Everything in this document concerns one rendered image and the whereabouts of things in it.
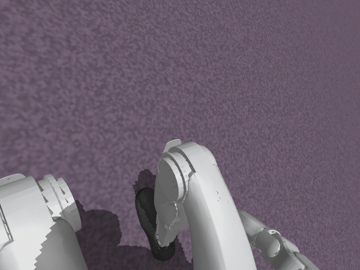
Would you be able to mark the right robot foot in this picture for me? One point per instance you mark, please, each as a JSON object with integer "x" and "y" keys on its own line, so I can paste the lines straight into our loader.
{"x": 147, "y": 217}

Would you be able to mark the right robot hand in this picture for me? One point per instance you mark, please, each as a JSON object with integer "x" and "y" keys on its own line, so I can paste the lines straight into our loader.
{"x": 252, "y": 226}

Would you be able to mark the right robot arm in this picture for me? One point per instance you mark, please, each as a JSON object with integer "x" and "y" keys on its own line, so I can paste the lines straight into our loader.
{"x": 281, "y": 253}

